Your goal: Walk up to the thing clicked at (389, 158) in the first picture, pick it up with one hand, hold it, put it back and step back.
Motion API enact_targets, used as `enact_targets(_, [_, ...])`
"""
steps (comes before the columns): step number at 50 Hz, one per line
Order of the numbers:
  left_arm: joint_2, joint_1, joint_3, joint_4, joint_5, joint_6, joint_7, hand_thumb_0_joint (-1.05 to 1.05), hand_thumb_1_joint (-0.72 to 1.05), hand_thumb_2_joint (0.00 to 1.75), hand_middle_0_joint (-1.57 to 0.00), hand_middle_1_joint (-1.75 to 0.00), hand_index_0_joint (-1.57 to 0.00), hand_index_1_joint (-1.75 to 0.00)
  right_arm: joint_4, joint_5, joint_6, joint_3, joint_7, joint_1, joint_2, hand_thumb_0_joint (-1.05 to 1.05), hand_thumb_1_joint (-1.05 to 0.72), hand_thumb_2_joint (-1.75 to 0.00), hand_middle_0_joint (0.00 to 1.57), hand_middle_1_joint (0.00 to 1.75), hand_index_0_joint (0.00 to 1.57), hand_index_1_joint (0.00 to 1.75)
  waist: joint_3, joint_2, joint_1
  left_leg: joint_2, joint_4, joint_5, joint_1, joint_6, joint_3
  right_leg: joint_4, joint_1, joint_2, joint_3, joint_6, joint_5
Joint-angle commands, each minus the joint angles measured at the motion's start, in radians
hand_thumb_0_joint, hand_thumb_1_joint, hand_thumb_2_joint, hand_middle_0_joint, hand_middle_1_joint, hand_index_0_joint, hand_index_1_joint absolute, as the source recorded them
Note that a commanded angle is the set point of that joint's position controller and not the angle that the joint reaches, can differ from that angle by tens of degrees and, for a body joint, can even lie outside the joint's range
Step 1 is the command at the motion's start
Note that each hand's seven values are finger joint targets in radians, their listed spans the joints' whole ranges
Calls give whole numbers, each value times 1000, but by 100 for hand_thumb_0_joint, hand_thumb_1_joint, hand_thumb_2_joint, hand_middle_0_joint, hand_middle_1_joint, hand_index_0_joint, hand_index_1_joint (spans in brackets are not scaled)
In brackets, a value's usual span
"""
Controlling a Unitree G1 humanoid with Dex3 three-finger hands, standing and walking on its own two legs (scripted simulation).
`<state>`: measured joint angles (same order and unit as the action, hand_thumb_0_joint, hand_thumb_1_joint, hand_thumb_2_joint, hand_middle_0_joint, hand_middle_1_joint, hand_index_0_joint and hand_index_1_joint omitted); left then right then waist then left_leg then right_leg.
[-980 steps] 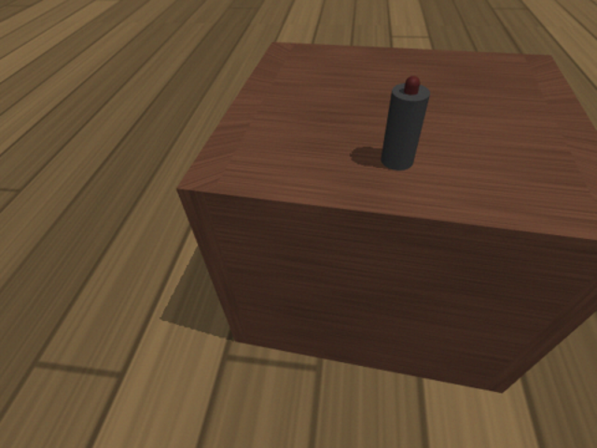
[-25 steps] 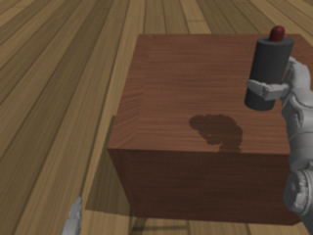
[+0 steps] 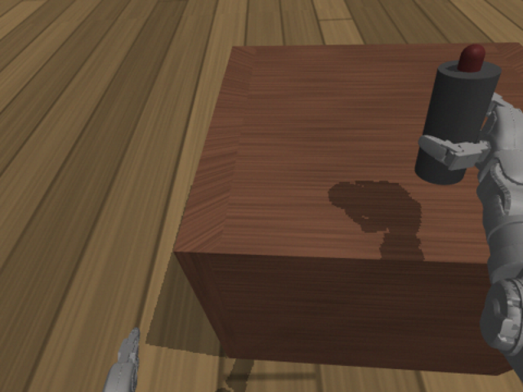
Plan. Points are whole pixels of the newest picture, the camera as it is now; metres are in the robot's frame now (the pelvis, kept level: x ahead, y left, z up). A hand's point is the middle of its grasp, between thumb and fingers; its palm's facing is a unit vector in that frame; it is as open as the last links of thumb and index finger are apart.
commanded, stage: crouch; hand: right
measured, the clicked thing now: (454, 116) +0.48 -0.21 +0.19
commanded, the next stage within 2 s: lower in 0.50 s
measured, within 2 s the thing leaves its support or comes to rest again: neither
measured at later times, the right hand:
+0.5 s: hand (449, 128) +0.50 -0.22 +0.15, palm faces +0.20 +0.98 +0.01, open 10.5 cm
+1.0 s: hand (440, 145) +0.52 -0.23 +0.10, palm faces +0.19 +0.98 +0.02, open 10.5 cm
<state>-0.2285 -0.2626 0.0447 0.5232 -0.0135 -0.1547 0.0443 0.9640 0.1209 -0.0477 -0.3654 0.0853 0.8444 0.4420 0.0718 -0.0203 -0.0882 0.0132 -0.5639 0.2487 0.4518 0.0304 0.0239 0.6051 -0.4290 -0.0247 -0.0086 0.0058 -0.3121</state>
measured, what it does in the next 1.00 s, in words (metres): stands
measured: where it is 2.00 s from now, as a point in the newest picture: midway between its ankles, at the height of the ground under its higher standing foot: outside the picture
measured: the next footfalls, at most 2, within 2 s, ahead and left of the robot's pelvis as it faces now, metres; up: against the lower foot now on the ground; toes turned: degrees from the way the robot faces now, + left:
none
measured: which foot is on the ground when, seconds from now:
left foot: down 0.00-1.00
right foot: down 0.00-1.00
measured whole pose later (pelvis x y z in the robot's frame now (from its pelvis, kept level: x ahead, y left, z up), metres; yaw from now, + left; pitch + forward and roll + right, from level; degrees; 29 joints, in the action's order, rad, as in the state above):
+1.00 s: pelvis +0.00 +0.00 -0.03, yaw +0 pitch +16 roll +2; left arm -0.24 -0.27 0.01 0.35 0.01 -0.11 0.01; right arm 1.20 0.07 -0.20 -0.46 0.14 0.97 0.59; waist 0.10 -0.01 -0.18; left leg 0.00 -0.75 0.32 0.72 0.03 0.02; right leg 0.82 -0.71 -0.04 0.00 0.00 -0.40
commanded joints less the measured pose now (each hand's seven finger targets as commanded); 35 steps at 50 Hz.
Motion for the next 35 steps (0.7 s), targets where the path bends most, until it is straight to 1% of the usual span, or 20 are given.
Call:
enact_targets(1, [-120,46,35,-144,-2,-42,4,0,-54,5,-5,-4,-5,-4,-201,4,-87,-26,2,517,263,0,-14,-125,124,138,128,138,392,-46,-5,-27,24,-317,-136,-28,-44,-34,186,11,-7,-7,354])
enact_targets(3, [-132,57,52,-153,-4,-39,7,0,-54,5,-5,-4,-5,-4,-226,6,-105,-28,6,549,277,0,-13,-127,125,140,130,140,394,-47,-4,-24,22,-308,-144,-26,-41,-32,173,13,-8,-8,327])
enact_targets(4, [-152,38,74,-142,-5,-38,10,0,-55,5,-5,-4,-5,-4,-176,6,-103,-35,9,525,287,0,-13,-127,125,140,130,140,396,-28,-22,-23,21,-313,-140,-25,-39,-29,166,15,-9,-12,319])
enact_targets(5, [-172,75,75,-190,-5,-39,12,0,-54,5,-5,-4,-5,-4,-229,5,-110,-58,3,572,330,0,-13,-128,125,140,130,140,413,-33,-14,-25,20,-299,-138,-25,-42,-30,173,11,-6,-12,312])
enact_targets(7, [-99,38,20,-129,-3,-31,1,0,-54,4,-5,-4,-5,-4,-158,1,-113,-25,10,552,272,0,-10,-129,126,142,131,142,366,-46,-20,-23,15,-287,-115,-24,-38,-23,141,15,-11,-13,290])
enact_targets(8, [-102,22,18,-141,-5,-30,1,0,-54,4,-5,-4,-5,-4,-143,4,-119,-31,14,546,273,0,-12,-129,126,142,131,142,387,-38,-25,-25,9,-304,-114,-26,-40,-18,151,12,-7,-11,317])
enact_targets(9, [-146,88,45,-230,-7,-38,7,0,-54,4,-5,-4,-5,-4,-185,5,-128,-63,10,575,328,0,-12,-129,127,142,131,142,429,-25,-25,-26,10,-299,-118,-23,-42,-11,167,9,-4,-13,318])
enact_targets(10, [-121,40,27,-157,-2,-32,3,0,-54,5,-5,-4,-5,-4,-156,-2,-126,-34,15,572,307,0,-10,-129,126,142,131,142,438,-75,-29,-25,-2,-316,-109,-27,-40,-2,180,11,-8,-9,344])
enact_targets(12, [-171,51,62,-211,-3,-28,6,0,-54,4,-5,-4,-5,-4,-145,-5,-128,-55,11,572,344,0,-13,-131,128,144,133,144,431,-33,-29,-27,0,-305,-109,-24,-43,-5,164,11,-4,-12,323])
enact_targets(16, [-118,34,18,-182,-1,-28,0,0,-54,5,-5,-4,-5,-4,-108,-8,-141,-48,15,602,330,0,-10,-130,126,142,131,142,414,-70,-34,-32,-11,-265,-59,-29,-44,13,145,5,-2,-7,301])
enact_targets(21, [-157,46,35,-239,4,-30,2,0,-54,5,-5,-4,-5,-4,-89,-12,-157,-70,18,628,378,0,-10,-128,125,140,130,140,457,-69,-48,-34,-26,-265,-50,-29,-44,33,136,2,2,-7,301])
enact_targets(22, [-134,18,20,-197,3,-26,0,0,-54,5,-5,-4,-5,-4,-52,-13,-152,-48,23,597,346,0,-8,-127,124,140,129,140,449,-65,-40,-30,-34,-276,-64,-28,-42,36,116,8,-3,-9,293])
enact_targets(24, [-181,65,47,-267,2,-29,3,0,-55,5,-5,-4,-5,-4,-84,-15,-163,-93,20,632,416,0,-8,-127,124,140,129,140,501,-49,-45,-29,-49,-321,-93,-28,-38,45,107,8,-2,-8,331])
enact_targets(25, [-171,94,31,-296,4,-30,4,0,-55,6,-5,-4,-4,-4,-98,-19,-170,-97,15,668,434,0,-10,-127,125,140,129,140,504,-62,-39,-26,-52,-318,-105,-27,-38,49,88,10,-5,-9,321])
enact_targets(26, [-142,39,16,-234,3,-22,0,0,-55,5,-5,-4,-4,-4,-57,-22,-166,-74,19,647,393,0,-8,-127,125,141,130,141,480,-76,-39,-29,-59,-322,-87,-29,-40,53,95,10,-6,-8,336])
enact_targets(29, [-146,15,17,-267,2,-22,-3,0,-55,6,-5,-4,-4,-4,-22,-19,-168,-63,26,624,360,0,-11,-127,125,140,130,140,456,-69,-66,-36,-54,-289,-34,-31,-45,56,104,3,1,-7,327])
enact_targets(31, [-137,-1,10,-253,5,-15,-8,0,-56,6,-5,-4,-4,-5,-48,-32,-174,-78,24,653,418,0,-12,-127,123,139,128,139,482,-109,-49,-38,-62,-282,-24,-34,-44,62,111,3,3,-2,345])
enact_targets(32, [-144,-7,22,-248,4,-15,-6,0,-56,6,-5,-4,-4,-5,-15,-27,-168,-66,29,627,393,0,-11,-128,124,140,129,140,458,-101,-55,-37,-60,-278,-10,-33,-44,66,115,3,1,-5,335])
enact_targets(34, [-206,-7,82,-256,7,-16,-3,0,-56,6,-5,-4,-4,-5,39,-25,-166,-96,30,582,408,0,-12,-128,124,140,129,140,431,-43,-81,-38,-67,-290,9,-29,-43,76,74,4,4,-11,316])
enact_targets(35, [-170,-17,49,-240,9,-15,-9,0,-56,6,-5,-4,-4,-5,27,-27,-173,-80,34,607,388,0,-11,-127,123,139,128,139,422,-75,-82,-37,-76,-294,19,-32,-41,81,59,5,2,-9,321])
